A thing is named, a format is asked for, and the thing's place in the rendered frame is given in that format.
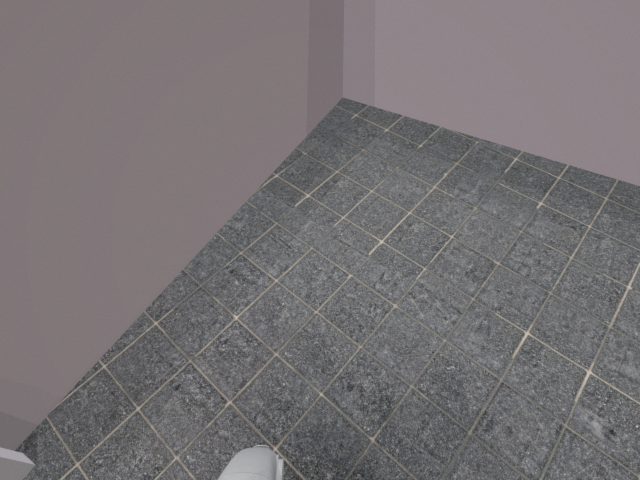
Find panel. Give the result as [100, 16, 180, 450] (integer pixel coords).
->
[0, 447, 35, 480]

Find robot left thigh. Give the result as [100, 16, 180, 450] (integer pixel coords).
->
[217, 447, 284, 480]

